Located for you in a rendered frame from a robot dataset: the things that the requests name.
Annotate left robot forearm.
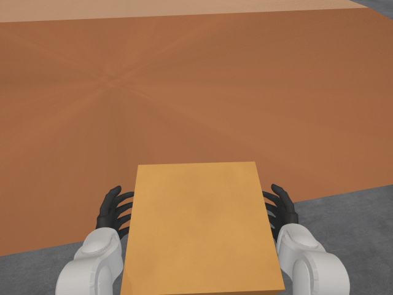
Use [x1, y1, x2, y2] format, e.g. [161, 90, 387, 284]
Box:
[55, 227, 123, 295]

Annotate carton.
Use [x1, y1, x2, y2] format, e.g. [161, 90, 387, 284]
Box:
[120, 162, 285, 295]

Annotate right robot forearm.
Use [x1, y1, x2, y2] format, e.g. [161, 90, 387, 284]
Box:
[276, 224, 350, 295]

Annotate right robot hand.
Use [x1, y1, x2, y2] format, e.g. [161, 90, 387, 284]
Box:
[262, 184, 299, 243]

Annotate left robot hand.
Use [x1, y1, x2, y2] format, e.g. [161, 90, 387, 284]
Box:
[95, 186, 134, 240]

